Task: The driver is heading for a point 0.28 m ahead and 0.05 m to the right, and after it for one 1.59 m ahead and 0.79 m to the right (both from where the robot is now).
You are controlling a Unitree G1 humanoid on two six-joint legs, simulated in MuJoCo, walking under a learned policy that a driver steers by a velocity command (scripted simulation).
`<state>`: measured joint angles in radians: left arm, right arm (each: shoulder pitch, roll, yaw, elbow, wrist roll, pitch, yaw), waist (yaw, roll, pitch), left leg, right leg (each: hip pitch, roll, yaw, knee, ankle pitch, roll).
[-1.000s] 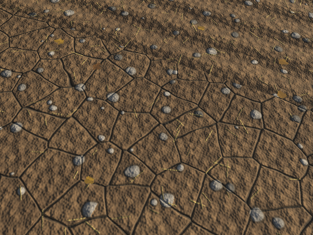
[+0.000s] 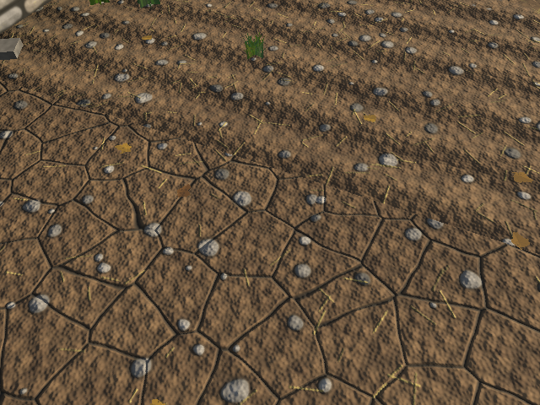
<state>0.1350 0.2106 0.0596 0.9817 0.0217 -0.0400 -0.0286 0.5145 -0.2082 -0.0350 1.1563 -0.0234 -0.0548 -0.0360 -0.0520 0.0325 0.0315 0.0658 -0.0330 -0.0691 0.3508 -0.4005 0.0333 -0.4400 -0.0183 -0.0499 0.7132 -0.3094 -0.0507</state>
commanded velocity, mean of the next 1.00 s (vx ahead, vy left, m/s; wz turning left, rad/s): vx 0.14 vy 0.00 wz -0.40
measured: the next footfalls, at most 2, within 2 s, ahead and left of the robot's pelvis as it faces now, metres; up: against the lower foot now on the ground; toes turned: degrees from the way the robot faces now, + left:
right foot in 0.04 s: +0.14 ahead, -0.12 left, +0.00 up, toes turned -3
left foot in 0.56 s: +0.30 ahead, +0.04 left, +0.00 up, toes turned -14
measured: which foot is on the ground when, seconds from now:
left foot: down 0.00-0.04, up 0.06-0.54, down 0.56-1.00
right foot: up 0.00-0.02, down 0.04-0.56, up 0.58-1.00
